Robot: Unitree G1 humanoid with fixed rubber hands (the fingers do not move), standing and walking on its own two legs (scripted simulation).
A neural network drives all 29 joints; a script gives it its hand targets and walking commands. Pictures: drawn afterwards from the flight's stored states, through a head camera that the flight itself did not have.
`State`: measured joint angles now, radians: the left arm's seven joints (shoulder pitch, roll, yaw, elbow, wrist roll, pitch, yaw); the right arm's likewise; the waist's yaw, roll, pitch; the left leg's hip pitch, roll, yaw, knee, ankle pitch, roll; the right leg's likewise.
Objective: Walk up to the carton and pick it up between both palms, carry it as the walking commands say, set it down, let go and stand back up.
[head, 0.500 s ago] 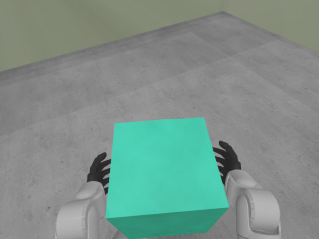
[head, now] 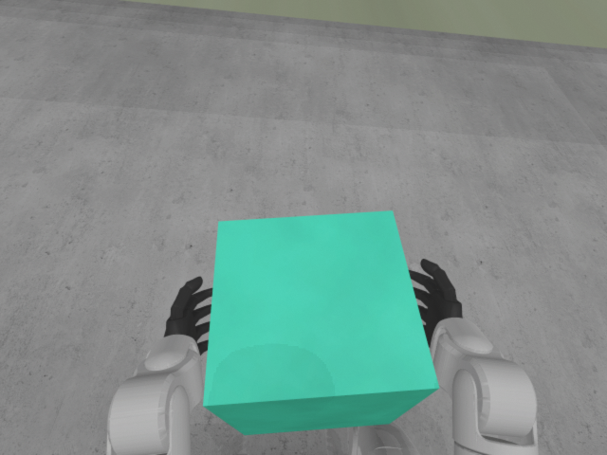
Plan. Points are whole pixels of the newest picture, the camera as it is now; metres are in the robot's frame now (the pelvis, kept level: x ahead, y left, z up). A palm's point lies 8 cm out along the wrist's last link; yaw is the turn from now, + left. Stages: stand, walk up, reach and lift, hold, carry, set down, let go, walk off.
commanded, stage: carry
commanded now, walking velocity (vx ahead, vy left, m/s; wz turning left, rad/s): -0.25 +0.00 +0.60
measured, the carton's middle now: (312, 332) +0.26 +0.01 +0.00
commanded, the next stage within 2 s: none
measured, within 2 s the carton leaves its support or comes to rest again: neither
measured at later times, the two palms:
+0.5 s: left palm out of the picture +0.00 +0.15 +0.08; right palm out of the picture +0.08 -0.14 +0.08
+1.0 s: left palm out of the picture -0.28 +0.22 +0.06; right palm out of the picture -0.09 -0.02 +0.08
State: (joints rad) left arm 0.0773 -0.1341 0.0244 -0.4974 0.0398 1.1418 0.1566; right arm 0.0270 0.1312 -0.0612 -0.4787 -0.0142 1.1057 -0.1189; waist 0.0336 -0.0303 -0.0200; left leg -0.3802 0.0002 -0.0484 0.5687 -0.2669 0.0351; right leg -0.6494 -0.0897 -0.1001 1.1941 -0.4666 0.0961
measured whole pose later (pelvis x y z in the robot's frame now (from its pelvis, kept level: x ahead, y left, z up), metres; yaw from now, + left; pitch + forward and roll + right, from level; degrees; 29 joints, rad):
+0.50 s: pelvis -0.18 -0.04 +0.01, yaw +14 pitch +2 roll +3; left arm 0.11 -0.14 0.04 -0.51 0.02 1.16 0.15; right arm 0.06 0.13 -0.03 -0.52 -0.04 1.15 -0.13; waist -0.03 0.00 -0.05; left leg -0.67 -0.06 0.00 1.21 -0.33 -0.08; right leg -0.29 -0.08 -0.14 0.48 -0.23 -0.05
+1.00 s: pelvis -0.38 -0.05 +0.00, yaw +33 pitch +4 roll -2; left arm 0.06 -0.13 0.03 -0.53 0.03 1.14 0.16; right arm 0.03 0.13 -0.05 -0.51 -0.02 1.09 -0.12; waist 0.05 -0.02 -0.02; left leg -0.39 -0.02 -0.08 0.54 -0.22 0.02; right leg -0.62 -0.07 -0.07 1.15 -0.41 0.07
